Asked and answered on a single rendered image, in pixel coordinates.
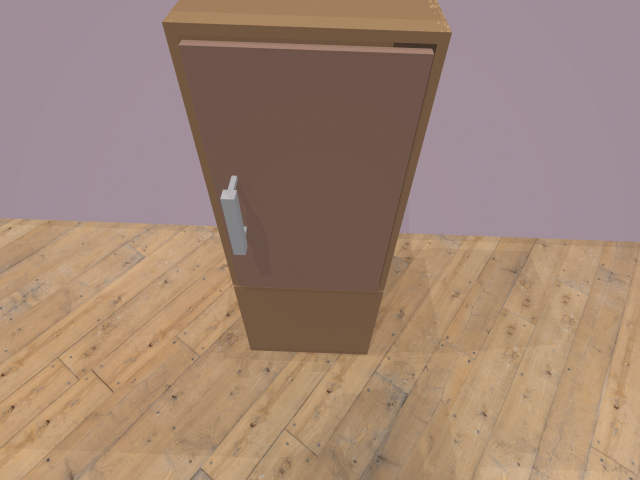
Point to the cupboard door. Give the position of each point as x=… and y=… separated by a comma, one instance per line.
x=319, y=137

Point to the handle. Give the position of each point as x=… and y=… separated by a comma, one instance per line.
x=232, y=213

